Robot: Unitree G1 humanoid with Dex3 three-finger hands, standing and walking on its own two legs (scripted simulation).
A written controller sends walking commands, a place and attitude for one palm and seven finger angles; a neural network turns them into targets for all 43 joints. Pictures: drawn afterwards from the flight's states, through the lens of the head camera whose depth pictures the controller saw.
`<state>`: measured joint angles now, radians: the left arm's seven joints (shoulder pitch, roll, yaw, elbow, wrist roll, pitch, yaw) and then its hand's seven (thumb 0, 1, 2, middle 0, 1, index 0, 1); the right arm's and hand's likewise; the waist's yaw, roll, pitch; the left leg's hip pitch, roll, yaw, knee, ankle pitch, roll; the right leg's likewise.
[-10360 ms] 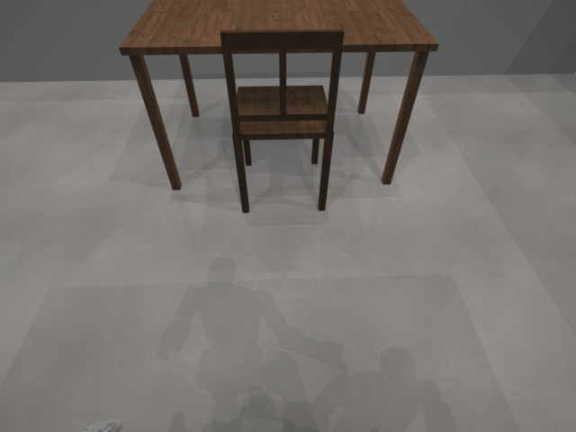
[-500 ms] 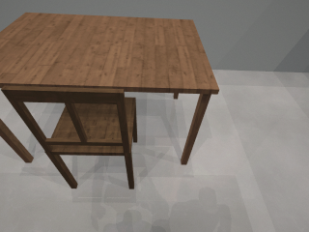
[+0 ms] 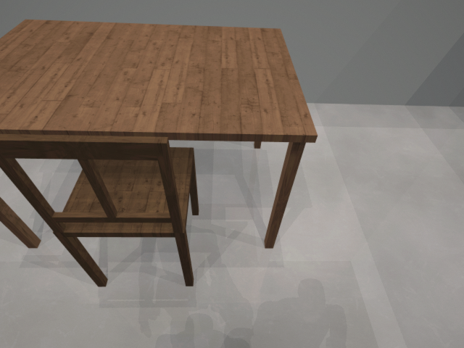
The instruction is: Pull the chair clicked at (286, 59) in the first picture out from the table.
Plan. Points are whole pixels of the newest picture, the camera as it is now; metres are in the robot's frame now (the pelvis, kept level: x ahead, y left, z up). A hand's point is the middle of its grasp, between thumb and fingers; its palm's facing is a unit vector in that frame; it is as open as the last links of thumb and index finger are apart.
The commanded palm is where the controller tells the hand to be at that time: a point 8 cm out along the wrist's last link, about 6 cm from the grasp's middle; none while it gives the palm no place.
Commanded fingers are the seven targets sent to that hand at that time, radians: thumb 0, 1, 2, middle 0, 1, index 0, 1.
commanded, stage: look again from close up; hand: left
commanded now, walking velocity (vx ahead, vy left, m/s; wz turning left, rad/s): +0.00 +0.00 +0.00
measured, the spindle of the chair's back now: (100, 189) +0.50 +0.38 -0.11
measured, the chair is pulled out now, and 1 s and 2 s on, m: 0.00 0.00 0.00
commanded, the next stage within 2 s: none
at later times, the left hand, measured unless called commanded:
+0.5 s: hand out of the picture -0.01 +0.14 -0.18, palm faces +0.04 -0.99 -0.14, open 7.4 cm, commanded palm none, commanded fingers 0.00 0.90 0.90 -0.20 -0.30 -0.20 -0.30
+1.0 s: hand out of the picture -0.01 +0.15 -0.17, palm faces +0.04 -0.99 -0.15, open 7.4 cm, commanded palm none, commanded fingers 0.00 0.90 0.90 -0.20 -0.30 -0.20 -0.30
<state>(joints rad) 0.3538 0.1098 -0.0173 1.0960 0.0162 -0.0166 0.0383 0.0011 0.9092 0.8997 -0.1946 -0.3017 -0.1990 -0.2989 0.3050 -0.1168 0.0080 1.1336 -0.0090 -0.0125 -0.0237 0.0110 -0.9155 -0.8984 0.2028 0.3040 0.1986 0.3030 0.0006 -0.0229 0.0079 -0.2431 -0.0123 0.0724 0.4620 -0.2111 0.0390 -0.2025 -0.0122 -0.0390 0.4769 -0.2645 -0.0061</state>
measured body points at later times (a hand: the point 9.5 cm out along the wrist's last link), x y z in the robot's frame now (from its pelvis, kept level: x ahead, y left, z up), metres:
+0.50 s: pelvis +0.02 -0.01 +0.00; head +0.02 +0.00 +0.45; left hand -0.01 +0.19 -0.16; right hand +0.00 -0.22 -0.16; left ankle +0.02 +0.09 -0.74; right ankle -0.01 -0.11 -0.74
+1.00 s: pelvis +0.02 +0.00 +0.00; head +0.02 +0.00 +0.45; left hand -0.01 +0.20 -0.16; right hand +0.00 -0.21 -0.16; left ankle +0.02 +0.09 -0.74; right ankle -0.01 -0.11 -0.74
